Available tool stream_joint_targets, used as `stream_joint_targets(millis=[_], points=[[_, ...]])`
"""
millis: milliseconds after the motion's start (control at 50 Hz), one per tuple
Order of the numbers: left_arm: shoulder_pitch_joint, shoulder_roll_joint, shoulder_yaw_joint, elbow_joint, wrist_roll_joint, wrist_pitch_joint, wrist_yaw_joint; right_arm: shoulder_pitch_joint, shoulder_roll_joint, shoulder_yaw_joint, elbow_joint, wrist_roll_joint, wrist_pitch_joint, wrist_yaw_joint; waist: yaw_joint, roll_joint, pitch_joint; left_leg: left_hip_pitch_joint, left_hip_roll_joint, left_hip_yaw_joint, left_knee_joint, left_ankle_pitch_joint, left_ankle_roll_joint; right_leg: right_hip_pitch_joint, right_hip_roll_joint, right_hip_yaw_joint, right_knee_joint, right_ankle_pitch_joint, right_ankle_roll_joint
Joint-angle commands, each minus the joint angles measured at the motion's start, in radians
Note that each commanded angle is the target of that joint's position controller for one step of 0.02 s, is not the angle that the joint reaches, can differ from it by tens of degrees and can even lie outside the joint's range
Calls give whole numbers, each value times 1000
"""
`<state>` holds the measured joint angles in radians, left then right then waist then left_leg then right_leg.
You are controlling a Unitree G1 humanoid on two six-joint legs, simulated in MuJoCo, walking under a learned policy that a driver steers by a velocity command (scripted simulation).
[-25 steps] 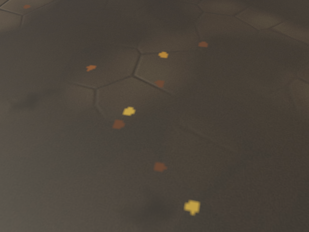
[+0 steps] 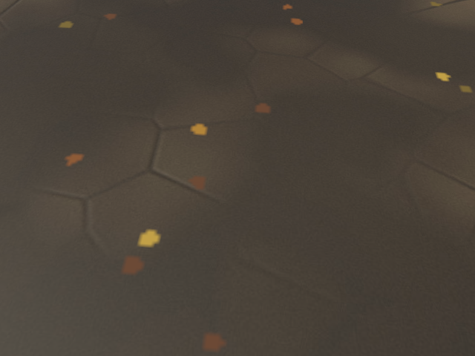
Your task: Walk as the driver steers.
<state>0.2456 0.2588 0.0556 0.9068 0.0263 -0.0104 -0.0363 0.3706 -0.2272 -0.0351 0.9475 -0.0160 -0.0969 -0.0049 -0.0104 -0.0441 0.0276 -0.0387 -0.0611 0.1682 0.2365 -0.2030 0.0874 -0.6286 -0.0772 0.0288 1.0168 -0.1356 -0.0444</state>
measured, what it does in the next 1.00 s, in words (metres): walks ahead: right foot, then left foot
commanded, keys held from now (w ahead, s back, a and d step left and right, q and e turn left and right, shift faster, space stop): w+e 0.20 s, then e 0.02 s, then q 0.78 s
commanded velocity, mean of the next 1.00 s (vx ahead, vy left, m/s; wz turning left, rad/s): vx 0.22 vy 0.00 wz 0.11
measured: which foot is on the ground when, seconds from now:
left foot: down 0.00-0.26, up 0.28-0.78, down 0.80-1.00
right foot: up 0.00-0.24, down 0.26-0.80, up 0.82-1.00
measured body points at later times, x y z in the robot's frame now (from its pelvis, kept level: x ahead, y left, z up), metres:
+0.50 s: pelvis +0.22 -0.05 +0.00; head +0.26 -0.07 +0.45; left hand +0.33 +0.19 -0.14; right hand +0.23 -0.30 -0.16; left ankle +0.25 +0.10 -0.67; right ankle +0.24 -0.10 -0.75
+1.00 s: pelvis +0.27 -0.01 -0.01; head +0.30 +0.02 +0.44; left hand +0.33 +0.27 -0.15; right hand +0.40 -0.27 -0.12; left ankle +0.29 +0.06 -0.75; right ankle +0.27 -0.15 -0.67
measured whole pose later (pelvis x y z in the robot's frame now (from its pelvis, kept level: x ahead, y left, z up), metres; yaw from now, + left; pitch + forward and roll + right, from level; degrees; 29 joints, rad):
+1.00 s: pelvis +0.27 -0.01 -0.01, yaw +10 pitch +1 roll -1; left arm 0.16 0.25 0.06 0.85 0.02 0.04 0.03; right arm 0.22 -0.25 -0.08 0.83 -0.01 0.03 -0.02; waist -0.01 -0.03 0.07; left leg -0.28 -0.07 -0.01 0.44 -0.17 0.09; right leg -0.48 -0.02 0.01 1.08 -0.42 0.04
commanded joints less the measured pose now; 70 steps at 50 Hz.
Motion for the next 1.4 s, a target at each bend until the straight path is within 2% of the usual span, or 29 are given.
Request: stream_joint_targets(millis=[20,160,200,240,260,280,300,320,340,380,440,540,740,780,800,820,840,880,940,980,1060,1180,1260,1300,1320,1340,1360,1380,1400], points=[[-72,15,-2,-73,-1,-7,-9,1,-94,-15,-37,1,-16,-6,7,100,65,-34,266,-84,-121,325,44,-63,-8,-24,-101,107,10],[-239,3,-20,-150,7,-12,-20,93,-122,-19,18,-5,2,-28,-27,108,78,135,308,28,-12,657,21,12,50,-160,-372,68,-57],[-184,22,-10,-140,10,-10,-14,76,-149,-25,18,-7,11,-36,8,138,32,174,320,60,117,942,14,109,108,-196,-385,-35,-101],[4,51,9,-81,25,-25,-3,71,-159,-29,19,-7,27,-38,78,137,-61,126,313,61,420,1027,14,329,170,-179,-464,-59,-149],[142,85,26,-37,43,-40,8,57,-148,-23,13,6,27,-34,154,100,-129,-32,282,68,655,787,-6,566,117,-92,-568,83,-187],[186,202,53,-31,55,-45,23,138,-17,8,-33,35,22,-17,104,-141,-276,-428,132,72,1056,-139,-55,960,-259,324,-494,564,-327],[233,206,58,-25,-10,-32,32,138,-96,-13,-18,41,29,-22,122,-43,-412,-498,36,-116,1242,-374,-72,986,-377,521,-562,828,-423],[143,182,48,-33,-23,-31,41,42,-97,-16,-38,40,29,-26,100,30,-277,-532,81,-211,1207,-287,-64,855,-334,330,-595,888,-379],[70,114,28,-33,-21,-37,45,6,-75,-9,-41,37,26,-25,73,32,-142,-535,100,-222,1118,-250,-58,712,-292,226,-642,815,-318],[-15,31,0,-28,-22,-45,53,37,-72,-18,-10,1,55,-22,-2,43,-22,-424,131,-217,964,-197,-62,498,-206,73,-731,690,-206],[-16,56,-3,-16,-10,-67,54,103,-27,-22,21,-7,94,-11,-44,20,-47,-324,92,-189,903,-125,-76,424,-168,-45,-747,798,-175],[-29,61,-5,-20,-14,-53,69,-25,-29,-29,-33,-10,110,-3,-26,-63,-40,-406,109,-144,699,-3,-85,469,-131,-164,-732,665,-139],[28,118,28,-12,1,7,85,-131,-37,-34,-129,-13,127,11,25,-54,-19,-362,93,-81,445,-187,-24,541,-263,-124,-591,404,-162],[34,131,37,-10,3,17,85,-84,-42,-38,-132,-10,107,8,-16,13,-42,-227,83,-104,251,-26,2,491,-233,-166,-446,313,-87],[59,105,32,-28,3,19,80,-37,-140,-63,-129,-20,93,-2,-25,201,-86,-108,209,-314,137,240,51,384,-134,-236,-207,125,-16],[-1,35,14,-99,-18,28,79,3,-265,-98,-133,-7,96,-8,-49,408,-93,-17,466,-687,88,694,257,106,105,-231,21,-520,55],[-47,63,15,-94,-4,44,81,61,-232,-96,-109,11,104,-10,-67,189,-132,1,449,-619,105,665,301,92,75,-63,158,-542,62],[-61,55,16,-92,-19,38,75,-76,-167,-76,-136,6,123,-20,-11,103,-33,-96,331,-478,87,482,233,55,45,-16,154,-378,67],[-30,83,27,-86,7,40,69,-160,-128,-63,-172,14,124,-19,21,124,-70,-92,244,-409,95,509,177,86,59,-16,116,-268,79],[-25,67,24,-94,-2,49,68,-133,-158,-71,-168,12,115,-12,17,104,-94,-75,236,-419,97,488,172,94,62,-10,69,-261,90],[-73,68,21,-127,-7,60,75,-106,-186,-79,-169,2,119,-9,-11,149,-76,-82,227,-493,70,270,168,86,66,5,-56,-271,100],[-103,75,16,-164,-16,48,78,-126,-210,-89,-189,-8,130,3,-25,162,-75,-139,216,-598,65,124,161,169,95,21,-196,-283,82],[-49,82,13,-172,-28,32,83,-169,-212,-93,-200,-7,138,12,-3,178,-88,-174,198,-667,87,173,126,301,131,23,-355,-295,50],[39,76,11,-155,-29,21,90,-215,-206,-92,-208,6,145,14,50,164,-83,-253,147,-663,117,97,60,461,143,10,-598,-182,27],[59,125,22,-154,-18,15,99,-212,-173,-83,-217,16,144,10,51,86,-69,-344,78,-611,186,-57,-2,544,45,100,-749,-190,4],[24,230,40,-181,-1,16,104,-166,-98,-67,-233,27,139,6,13,-149,-78,-496,-76,-409,420,-277,-65,616,-233,393,-846,-268,-78],[-56,251,45,-205,9,22,95,-167,-173,-85,-217,-7,138,-3,8,-147,-18,-533,-104,-288,633,-358,-80,447,-332,464,-853,-167,-173],[-82,182,27,-218,8,20,90,-166,-205,-95,-210,-19,138,1,-16,-73,-2,-475,-52,-307,766,-322,-83,381,-299,397,-823,-55,-191],[-133,130,13,-226,0,18,86,-138,-197,-97,-189,-18,143,9,-48,-40,13,-459,-43,-300,842,-262,-85,361,-226,281,-798,11,-163]])
Velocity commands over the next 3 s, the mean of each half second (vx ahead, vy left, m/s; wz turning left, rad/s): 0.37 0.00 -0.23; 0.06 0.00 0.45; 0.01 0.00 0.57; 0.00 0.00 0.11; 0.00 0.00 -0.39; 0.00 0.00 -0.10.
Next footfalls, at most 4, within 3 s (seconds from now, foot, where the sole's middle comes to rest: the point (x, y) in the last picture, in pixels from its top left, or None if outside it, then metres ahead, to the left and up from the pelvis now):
0.26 right None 0.28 -0.11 -0.78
0.80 left None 0.33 0.07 -0.78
1.32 right None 0.34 -0.13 -0.78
1.74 left None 0.21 0.05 -0.78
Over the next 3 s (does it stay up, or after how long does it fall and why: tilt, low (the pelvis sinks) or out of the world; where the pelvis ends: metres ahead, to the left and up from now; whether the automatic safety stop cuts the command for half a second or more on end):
stays up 0.22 -0.06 0.00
